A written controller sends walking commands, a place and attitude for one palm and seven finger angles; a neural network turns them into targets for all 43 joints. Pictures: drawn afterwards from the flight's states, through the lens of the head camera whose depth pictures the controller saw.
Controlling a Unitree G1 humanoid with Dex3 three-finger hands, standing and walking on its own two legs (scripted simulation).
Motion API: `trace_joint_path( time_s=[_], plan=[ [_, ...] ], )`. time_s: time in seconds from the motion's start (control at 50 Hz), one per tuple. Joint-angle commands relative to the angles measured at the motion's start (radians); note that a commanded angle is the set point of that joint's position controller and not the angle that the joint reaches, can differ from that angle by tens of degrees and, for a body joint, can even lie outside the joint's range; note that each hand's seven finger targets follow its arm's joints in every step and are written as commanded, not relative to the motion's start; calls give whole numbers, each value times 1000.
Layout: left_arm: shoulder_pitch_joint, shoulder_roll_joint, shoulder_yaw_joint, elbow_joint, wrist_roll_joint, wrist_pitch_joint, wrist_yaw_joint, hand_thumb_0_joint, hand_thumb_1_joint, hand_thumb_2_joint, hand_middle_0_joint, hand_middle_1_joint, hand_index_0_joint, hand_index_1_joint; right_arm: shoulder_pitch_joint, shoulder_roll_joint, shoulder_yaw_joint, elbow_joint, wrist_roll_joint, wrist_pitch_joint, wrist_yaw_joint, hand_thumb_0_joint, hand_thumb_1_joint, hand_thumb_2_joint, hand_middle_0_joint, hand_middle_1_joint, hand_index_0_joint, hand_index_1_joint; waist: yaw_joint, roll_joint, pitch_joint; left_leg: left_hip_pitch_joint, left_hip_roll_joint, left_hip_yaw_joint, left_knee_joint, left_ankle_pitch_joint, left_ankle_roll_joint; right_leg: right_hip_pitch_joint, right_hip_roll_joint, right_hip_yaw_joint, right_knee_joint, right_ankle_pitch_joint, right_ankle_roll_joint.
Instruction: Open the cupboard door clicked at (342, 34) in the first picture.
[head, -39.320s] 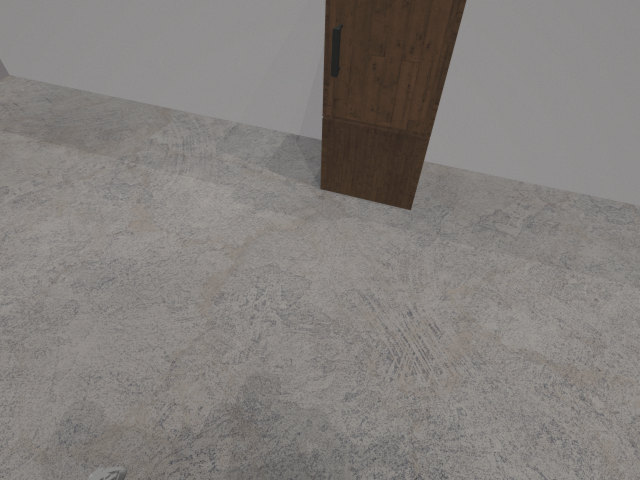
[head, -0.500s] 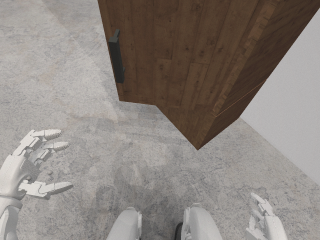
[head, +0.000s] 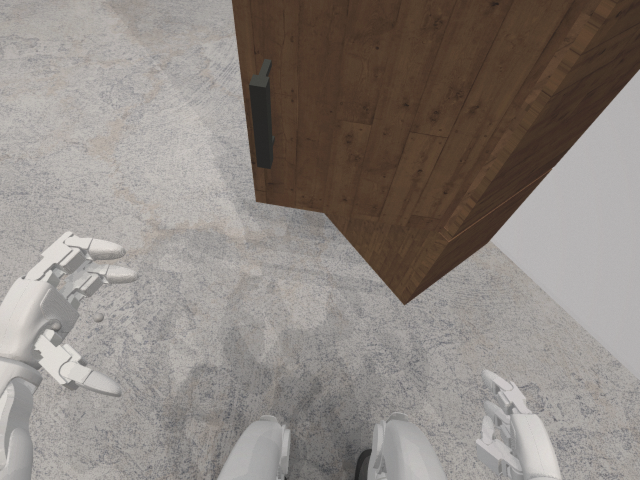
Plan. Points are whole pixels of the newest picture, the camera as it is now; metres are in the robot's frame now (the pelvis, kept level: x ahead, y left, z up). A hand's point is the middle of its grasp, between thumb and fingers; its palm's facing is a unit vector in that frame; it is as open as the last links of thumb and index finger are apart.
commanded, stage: raise the hand with hooked fingers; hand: left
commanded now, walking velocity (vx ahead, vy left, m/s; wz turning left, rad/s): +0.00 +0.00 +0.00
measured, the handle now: (265, 117) +0.61 +0.14 +0.03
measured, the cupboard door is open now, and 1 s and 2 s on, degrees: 45 45 45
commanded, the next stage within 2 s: move the hooked fingers beside the handle in 0.62 s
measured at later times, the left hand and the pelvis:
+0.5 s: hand (116, 305) +0.28 +0.25 +0.05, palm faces -0.07 -1.00 -0.06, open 14.0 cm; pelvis +0.00 -0.02 +0.00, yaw +0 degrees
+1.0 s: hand (147, 274) +0.32 +0.23 +0.04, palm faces -0.10 -0.99 -0.04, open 14.0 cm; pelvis +0.00 -0.02 +0.00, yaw +0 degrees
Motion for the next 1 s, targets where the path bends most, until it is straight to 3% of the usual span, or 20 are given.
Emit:
trace_joint_path(
  time_s=[0.0, 0.08, 0.2, 0.26, 0.3, 0.34, 0.46, 0.52, 0.7, 0.74, 0.76, 0.78, 0.82, 0.88, 0.94, 0.98],
  plan=[
    [-138, 242, 113, -185, -34, -64, -6, 0, -500, 300, -300, -1200, -300, -1200, 32, -185, -84, -125, 11, -43, -14, 0, -900, -900, 200, 300, 200, 300, 8, 146, -338, 239, 0, -102, -261, 512, -103, 183, 81, 5, -73, 113, -50],
    [-163, 246, 115, -121, -36, -56, -17, 0, -500, 300, -300, -1200, -300, -1200, 41, -187, -81, -119, 12, -33, -15, 0, -900, -900, 200, 300, 200, 300, 0, 113, -320, 207, -2, -92, -258, 490, -95, 192, 84, 6, -82, 112, -51],
    [-138, 252, 113, -145, -36, -61, -25, 0, -500, 300, -300, -1200, -300, -1200, 44, -185, -87, -127, 14, -29, -10, 0, -900, -900, 200, 300, 200, 300, 7, 135, -361, 224, -2, -85, -255, 518, -89, 215, 79, 16, -92, 134, -49],
    [-144, 272, 137, -147, -44, -72, -11, 0, -500, 300, -300, -1200, -300, -1200, 40, -183, -84, -132, 12, -29, -10, 0, -900, -900, 200, 300, 200, 300, 9, 112, -341, 182, -7, -81, -253, 478, -84, 229, 85, 14, -89, 119, -54],
    [-134, 262, 136, -136, -44, -75, -7, 0, -500, 300, -300, -1200, -300, -1200, 40, -178, -84, -130, 13, -24, -9, 0, -900, -900, 200, 300, 200, 300, 5, 120, -336, 175, -9, -68, -255, 435, -76, 231, 79, 22, -101, 109, -49],
    [-138, 251, 128, -131, -45, -81, -1, 0, -500, 300, -300, -1200, -300, -1200, 35, -177, -82, -130, 14, -23, -12, 0, -900, -900, 200, 300, 200, 300, 0, 90, -326, 143, -13, -62, -253, 382, -63, 249, 77, 28, -109, 94, -47],
    [-163, 259, 120, -130, -48, -86, -13, 0, -500, 300, -300, -1200, -300, -1200, 39, -173, -77, -131, 12, -26, -18, 0, -900, -900, 200, 300, 200, 300, -8, 104, -321, 116, -16, -48, -234, 379, -51, 272, 80, 45, -115, 113, -51],
    [-141, 258, 128, -112, -48, -84, -14, 0, -500, 300, -300, -1200, -300, -1200, 35, -171, -78, -129, 15, -23, -20, 0, -900, -900, 200, 300, 200, 300, -7, 71, -325, 93, -17, -40, -231, 338, -43, 292, 73, 59, -130, 91, -43],
    [-148, 255, 119, -105, -44, -85, -15, 0, -500, 300, -300, -1200, -300, -1200, 33, -167, -73, -134, 17, -21, -27, 0, -900, -900, 200, 300, 200, 300, -9, 73, -320, 79, -17, -32, -223, 308, -37, 298, 71, 73, -136, 67, -43],
    [-275, 250, 92, -117, -33, -91, -3, 0, -500, 300, -300, -1200, -300, -1200, 28, -170, -71, -116, 17, -24, -33, 0, -900, -900, 200, 300, 200, 300, -31, 103, -307, 76, -16, -38, -215, 278, -36, 257, 69, 72, -130, 45, -40],
    [-326, 252, 85, -109, -35, -93, -2, 0, -500, 300, -300, -1200, -300, -1200, 34, -171, -69, -111, 13, -27, -39, 0, -900, -900, 200, 300, 200, 300, -43, 89, -295, 66, -16, -40, -203, 275, -34, 240, 75, 71, -124, 40, -43],
    [-338, 281, 112, -80, -27, -92, 0, 0, -500, 300, -300, -1200, -300, -1200, 41, -175, -71, -99, 15, -25, -42, 0, -900, -900, 200, 300, 200, 300, -35, 87, -316, 75, -13, -41, -207, 278, -36, 246, 73, 73, -124, 44, -43],
    [-353, 253, 78, -61, -18, -89, -2, 0, -500, 300, -300, -1200, -300, -1200, 40, -173, -68, -100, 15, -27, -43, 0, -900, -900, 200, 300, 200, 300, -32, 105, -336, 80, -16, -42, -212, 289, -37, 252, 67, 71, -118, 59, -43],
    [-395, 277, 77, -37, -1, -75, -4, 0, -500, 300, -300, -1200, -300, -1200, 49, -176, -68, -94, 16, -21, -43, 0, -900, -900, 200, 300, 200, 300, -27, 120, -370, 106, -12, -42, -216, 329, -40, 256, 68, 67, -111, 96, -47],
    [-445, 263, 63, -4, 11, -58, 15, 0, -500, 300, -300, -1200, -300, -1200, 53, -175, -68, -94, 16, -10, -41, 0, -900, -900, 200, 300, 200, 300, -32, 98, -367, 106, -12, -47, -228, 327, -42, 248, 63, 58, -112, 95, -43],
    [-445, 291, 94, 24, 12, -54, 22, 0, -500, 300, -300, -1200, -300, -1200, 64, -175, -66, -93, 15, -1, -38, 0, -900, -900, 200, 300, 200, 300, -23, 79, -399, 104, -11, -42, -223, 362, -42, 279, 66, 62, -110, 131, -45]
  ],
)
